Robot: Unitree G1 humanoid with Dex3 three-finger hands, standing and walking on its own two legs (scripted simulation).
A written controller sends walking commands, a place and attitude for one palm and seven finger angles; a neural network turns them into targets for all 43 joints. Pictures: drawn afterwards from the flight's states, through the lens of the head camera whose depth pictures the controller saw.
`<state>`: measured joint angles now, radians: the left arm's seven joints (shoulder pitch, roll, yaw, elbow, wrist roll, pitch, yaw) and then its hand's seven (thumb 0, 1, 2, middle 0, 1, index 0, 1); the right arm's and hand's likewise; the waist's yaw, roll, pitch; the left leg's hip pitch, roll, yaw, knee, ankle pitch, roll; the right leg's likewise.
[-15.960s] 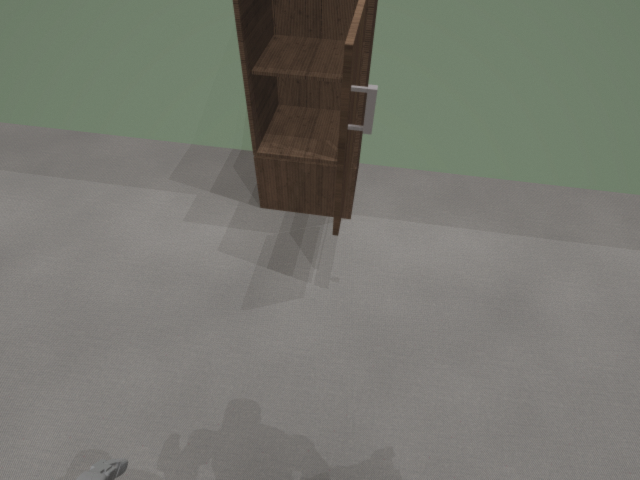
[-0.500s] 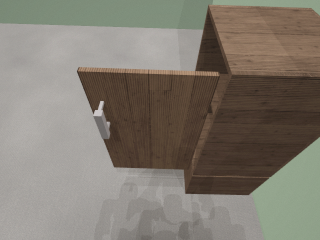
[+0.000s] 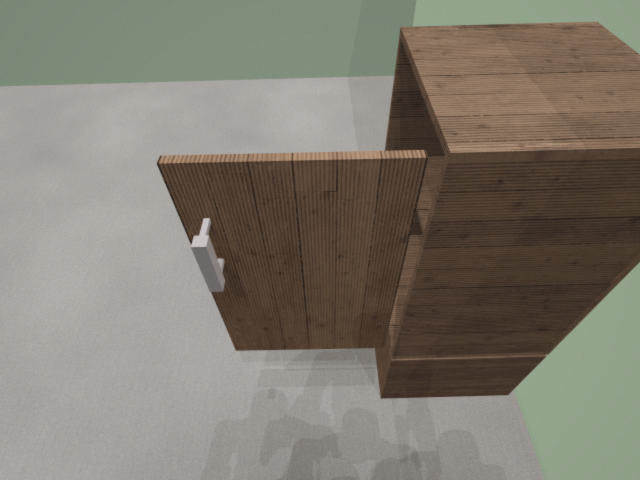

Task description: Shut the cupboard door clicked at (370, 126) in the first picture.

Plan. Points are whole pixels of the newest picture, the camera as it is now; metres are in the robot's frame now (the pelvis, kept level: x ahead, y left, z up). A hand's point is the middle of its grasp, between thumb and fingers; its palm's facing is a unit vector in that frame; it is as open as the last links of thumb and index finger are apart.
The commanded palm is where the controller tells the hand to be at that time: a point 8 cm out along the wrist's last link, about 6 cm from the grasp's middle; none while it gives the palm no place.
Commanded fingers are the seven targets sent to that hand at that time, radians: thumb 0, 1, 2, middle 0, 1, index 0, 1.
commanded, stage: look again from close up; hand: left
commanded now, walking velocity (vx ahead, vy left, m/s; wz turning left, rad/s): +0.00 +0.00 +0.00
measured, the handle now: (211, 255) +0.45 +0.21 -0.02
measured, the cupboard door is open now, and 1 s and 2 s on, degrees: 89 89 89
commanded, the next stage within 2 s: raise the hand and make a fist in 0.48 s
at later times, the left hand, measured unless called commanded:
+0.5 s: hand out of the picture +0.02 +0.17 -0.17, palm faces +0.00 -0.98 -0.19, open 7.3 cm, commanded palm none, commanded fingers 0.00 0.90 0.90 -0.20 -0.30 -0.20 -0.30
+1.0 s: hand (218, 471) +0.15 +0.14 -0.08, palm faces +0.04 -1.00 +0.00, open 6.2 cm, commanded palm +0.13 +0.21 -0.06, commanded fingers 0.00 0.90 0.90 -0.58 -0.72 -0.58 -0.72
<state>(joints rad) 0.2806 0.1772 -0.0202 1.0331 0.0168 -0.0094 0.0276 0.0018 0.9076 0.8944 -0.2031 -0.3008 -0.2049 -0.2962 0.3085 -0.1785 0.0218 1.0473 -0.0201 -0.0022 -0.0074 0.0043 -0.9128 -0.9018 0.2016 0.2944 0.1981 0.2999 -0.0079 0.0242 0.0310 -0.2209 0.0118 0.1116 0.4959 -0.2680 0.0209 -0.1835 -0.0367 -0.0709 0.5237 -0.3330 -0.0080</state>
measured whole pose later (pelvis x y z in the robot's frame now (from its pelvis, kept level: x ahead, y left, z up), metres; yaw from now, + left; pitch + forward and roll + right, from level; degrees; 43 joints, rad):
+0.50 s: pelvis +0.02 -0.01 +0.00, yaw +0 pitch -1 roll +1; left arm 0.28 0.16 -0.02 1.11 0.02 -0.02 0.03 0.00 0.91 0.89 -0.20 -0.30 -0.20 -0.30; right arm 0.26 -0.16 0.02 1.13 -0.01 -0.02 -0.03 0.01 -0.91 -0.90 0.20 0.29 0.20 0.30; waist 0.01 -0.01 0.04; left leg -0.15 0.01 0.12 0.43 -0.27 0.01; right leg -0.12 -0.03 -0.07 0.46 -0.33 -0.01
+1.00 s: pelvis -0.04 -0.04 -0.10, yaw +2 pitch +14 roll +2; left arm 0.38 0.16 0.12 0.17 -0.23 -0.51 -0.29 0.01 0.90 0.89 -0.42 -0.53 -0.42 -0.53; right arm 0.13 -0.27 -0.07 0.52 0.01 -0.24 0.00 0.01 -0.90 -0.90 0.20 0.29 0.20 0.30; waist 0.02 -0.04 -0.15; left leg -0.92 0.03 0.01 1.17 -0.49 -0.03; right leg -0.88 -0.02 -0.07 1.23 -0.60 -0.06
